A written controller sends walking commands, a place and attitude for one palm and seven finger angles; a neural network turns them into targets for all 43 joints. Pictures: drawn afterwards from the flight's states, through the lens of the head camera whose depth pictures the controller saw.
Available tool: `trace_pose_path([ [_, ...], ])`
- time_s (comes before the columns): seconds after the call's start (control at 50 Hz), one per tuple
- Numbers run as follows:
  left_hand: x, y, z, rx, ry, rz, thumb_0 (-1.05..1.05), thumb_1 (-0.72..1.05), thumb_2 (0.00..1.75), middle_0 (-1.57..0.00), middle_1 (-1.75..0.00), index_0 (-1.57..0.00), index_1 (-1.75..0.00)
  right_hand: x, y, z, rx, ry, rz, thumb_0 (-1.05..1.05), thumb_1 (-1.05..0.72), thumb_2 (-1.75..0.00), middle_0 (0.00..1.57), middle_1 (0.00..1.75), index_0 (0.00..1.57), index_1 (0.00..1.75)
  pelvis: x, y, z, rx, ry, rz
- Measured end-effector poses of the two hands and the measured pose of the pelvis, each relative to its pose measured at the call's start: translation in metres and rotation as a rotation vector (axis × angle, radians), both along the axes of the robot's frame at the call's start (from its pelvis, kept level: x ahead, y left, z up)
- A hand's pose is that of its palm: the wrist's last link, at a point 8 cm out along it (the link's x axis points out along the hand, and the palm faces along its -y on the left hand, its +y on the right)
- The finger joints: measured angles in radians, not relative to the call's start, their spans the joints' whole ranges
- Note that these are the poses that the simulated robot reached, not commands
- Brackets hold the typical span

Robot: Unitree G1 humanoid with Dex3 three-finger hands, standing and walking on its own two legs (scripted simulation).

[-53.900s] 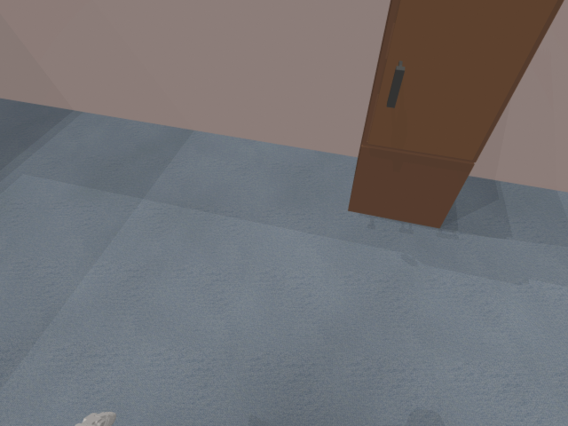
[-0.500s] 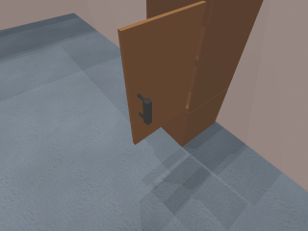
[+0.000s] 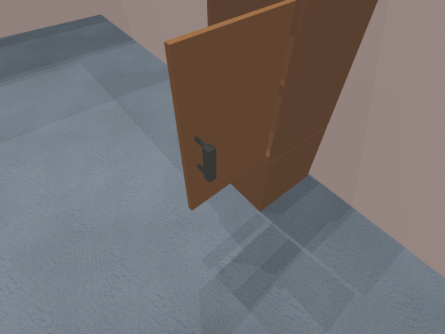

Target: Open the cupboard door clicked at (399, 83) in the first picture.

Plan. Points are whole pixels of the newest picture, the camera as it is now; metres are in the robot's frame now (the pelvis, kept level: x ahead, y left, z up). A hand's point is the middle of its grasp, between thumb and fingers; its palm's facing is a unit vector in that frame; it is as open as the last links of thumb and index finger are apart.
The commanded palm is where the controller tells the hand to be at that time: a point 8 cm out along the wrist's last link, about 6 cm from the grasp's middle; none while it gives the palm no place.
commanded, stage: look to check the result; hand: left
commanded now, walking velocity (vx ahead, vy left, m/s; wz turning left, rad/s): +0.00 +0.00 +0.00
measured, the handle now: (204, 159) +0.57 +0.09 -0.08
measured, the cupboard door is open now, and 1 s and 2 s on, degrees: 93 93 93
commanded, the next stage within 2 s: stand and wait in 0.32 s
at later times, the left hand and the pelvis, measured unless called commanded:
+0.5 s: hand out of the picture +0.01 +0.16 -0.18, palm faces +0.04 -0.98 -0.18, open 7.4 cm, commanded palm none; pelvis +0.01 -0.01 +0.00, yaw +0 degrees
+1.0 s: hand out of the picture +0.03 +0.16 -0.17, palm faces +0.03 -0.98 -0.21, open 7.4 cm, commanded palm none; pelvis +0.02 -0.02 +0.00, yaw +0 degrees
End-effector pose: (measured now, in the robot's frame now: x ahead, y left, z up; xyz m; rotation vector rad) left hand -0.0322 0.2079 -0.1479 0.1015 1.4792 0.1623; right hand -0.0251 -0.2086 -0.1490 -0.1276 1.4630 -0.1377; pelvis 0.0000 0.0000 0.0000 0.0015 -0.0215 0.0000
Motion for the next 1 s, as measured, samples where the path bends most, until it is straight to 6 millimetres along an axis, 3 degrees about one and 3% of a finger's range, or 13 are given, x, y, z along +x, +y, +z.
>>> trace_pose_path([
  [0.52, 0.035, -0.002, 0.002, 0.012, -0.051, -0.019, 0.0, 0.91, 0.9, -0.2, -0.3, -0.2, -0.3, 0.032, -0.017, 0.002, -0.017, -0.033, 0.021, 0.0, -0.91, -0.9, 0.2, 0.3, 0.2, 0.3, 0.014, -0.009, 0.001, 0.002, 0.002, 0.003],
  [1.0, 0.054, 0.004, 0.006, 0.046, -0.068, -0.028, 0.0, 0.91, 0.9, -0.2, -0.3, -0.2, -0.3, 0.055, -0.04, 0.004, -0.044, -0.052, 0.042, 0.0, -0.91, -0.9, 0.2, 0.3, 0.2, 0.3, 0.024, -0.018, 0.003, 0.005, 0.004, 0.006],
])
